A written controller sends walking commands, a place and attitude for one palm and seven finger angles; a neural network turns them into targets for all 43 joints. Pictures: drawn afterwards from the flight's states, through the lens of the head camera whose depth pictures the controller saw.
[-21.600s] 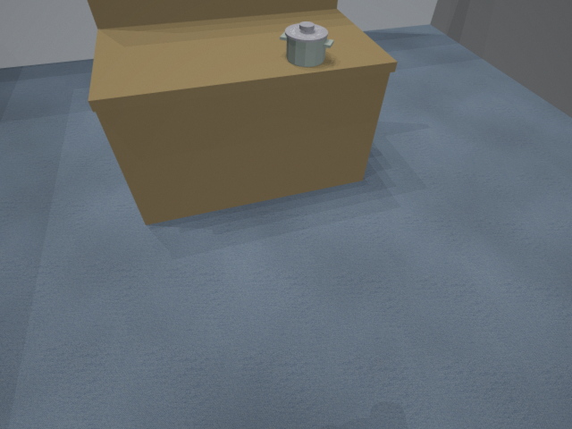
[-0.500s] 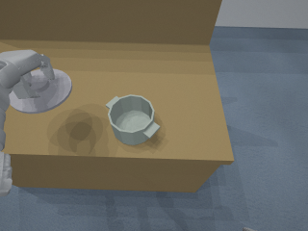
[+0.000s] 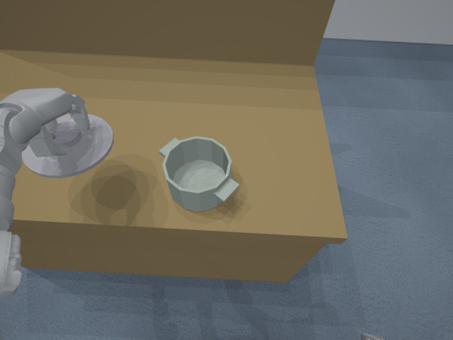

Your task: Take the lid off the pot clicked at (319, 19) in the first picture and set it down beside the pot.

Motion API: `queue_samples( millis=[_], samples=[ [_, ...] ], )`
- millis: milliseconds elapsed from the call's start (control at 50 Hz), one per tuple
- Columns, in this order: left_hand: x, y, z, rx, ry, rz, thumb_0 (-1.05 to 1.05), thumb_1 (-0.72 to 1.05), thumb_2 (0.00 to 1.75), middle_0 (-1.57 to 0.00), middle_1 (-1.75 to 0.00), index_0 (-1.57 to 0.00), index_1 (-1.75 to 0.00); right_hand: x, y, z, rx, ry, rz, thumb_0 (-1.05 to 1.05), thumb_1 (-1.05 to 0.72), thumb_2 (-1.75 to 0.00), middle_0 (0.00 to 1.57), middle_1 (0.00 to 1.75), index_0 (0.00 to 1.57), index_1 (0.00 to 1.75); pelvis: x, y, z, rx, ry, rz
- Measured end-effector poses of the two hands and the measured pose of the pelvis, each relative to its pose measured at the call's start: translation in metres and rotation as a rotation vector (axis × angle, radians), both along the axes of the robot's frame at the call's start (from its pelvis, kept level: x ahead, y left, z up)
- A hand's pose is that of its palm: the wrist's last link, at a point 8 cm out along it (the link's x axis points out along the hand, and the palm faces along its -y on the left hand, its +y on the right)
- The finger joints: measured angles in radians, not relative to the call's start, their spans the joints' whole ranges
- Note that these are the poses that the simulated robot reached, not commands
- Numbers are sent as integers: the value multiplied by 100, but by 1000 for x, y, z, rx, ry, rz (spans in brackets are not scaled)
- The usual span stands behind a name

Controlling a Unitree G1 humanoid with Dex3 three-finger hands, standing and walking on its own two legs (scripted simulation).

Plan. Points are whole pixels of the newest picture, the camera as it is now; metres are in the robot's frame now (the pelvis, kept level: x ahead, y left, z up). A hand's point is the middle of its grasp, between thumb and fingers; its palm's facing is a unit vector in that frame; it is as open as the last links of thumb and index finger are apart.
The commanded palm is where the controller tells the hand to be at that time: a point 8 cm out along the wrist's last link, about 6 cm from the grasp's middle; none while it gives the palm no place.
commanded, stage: lower the lid onto the table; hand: left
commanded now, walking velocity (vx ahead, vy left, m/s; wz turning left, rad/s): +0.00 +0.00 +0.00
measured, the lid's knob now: (64, 135) +0.46 +0.31 +0.07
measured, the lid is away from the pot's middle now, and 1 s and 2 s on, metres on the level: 0.24 0.23 0.24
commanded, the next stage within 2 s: none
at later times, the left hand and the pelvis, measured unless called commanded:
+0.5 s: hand (69, 141) +0.45 +0.30 +0.06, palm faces -0.46 -0.06 -0.88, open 8.6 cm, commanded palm +0.46 +0.31 +0.13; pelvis +0.00 +0.00 +0.00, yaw -2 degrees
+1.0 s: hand (74, 153) +0.44 +0.30 +0.03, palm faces -0.51 -0.05 -0.86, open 8.6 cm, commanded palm +0.48 +0.31 +0.09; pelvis +0.00 -0.01 -0.01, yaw -2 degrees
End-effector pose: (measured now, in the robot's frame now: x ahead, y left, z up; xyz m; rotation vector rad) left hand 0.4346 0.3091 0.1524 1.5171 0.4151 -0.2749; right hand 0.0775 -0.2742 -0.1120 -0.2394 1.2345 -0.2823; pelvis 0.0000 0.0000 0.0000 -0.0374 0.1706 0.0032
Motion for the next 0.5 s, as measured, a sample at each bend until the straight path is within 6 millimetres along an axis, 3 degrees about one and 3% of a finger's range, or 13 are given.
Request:
queue_samples(
  millis=[320,500],
  samples=[
    [14,-13,-20,0,19,-5,-1,14,82,-64,-95,-58,-90,-33,-1,-5,0,57,-58,1,-91,-90,20,30,21,30,0,-1,-2,2,23,-20],
    [19,-7,-34,-11,43,21,-1,15,82,-64,-95,-58,-90,-51,-10,-1,-32,93,-95,1,-91,-90,20,30,21,30,2,-4,-3,1,38,-30]
  ],
)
